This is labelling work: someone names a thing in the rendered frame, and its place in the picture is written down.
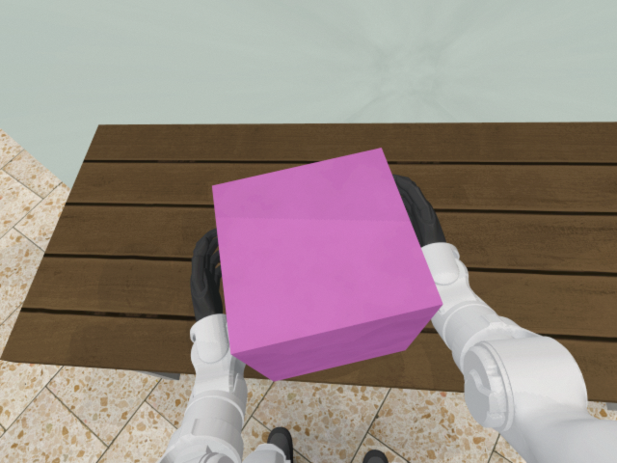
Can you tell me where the robot right upper arm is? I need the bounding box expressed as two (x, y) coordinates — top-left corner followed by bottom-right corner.
(463, 337), (617, 463)

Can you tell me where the table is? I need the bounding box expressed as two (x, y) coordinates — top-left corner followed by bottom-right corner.
(0, 122), (617, 411)

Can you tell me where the robot right forearm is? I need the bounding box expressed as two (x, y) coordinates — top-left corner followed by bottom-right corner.
(421, 242), (587, 407)

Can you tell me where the robot left hand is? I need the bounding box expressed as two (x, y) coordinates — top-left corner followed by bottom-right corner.
(190, 228), (223, 322)

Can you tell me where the robot right hand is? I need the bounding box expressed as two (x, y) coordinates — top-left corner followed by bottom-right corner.
(392, 175), (446, 247)

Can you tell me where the carton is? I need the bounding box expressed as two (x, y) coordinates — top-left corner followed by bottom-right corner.
(212, 148), (443, 382)

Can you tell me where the robot left shin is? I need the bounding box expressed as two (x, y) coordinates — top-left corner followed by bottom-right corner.
(255, 444), (285, 456)

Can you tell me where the robot left forearm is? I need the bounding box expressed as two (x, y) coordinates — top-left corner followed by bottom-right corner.
(157, 313), (248, 463)

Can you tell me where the robot left foot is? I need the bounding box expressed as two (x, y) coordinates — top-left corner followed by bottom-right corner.
(267, 427), (293, 463)

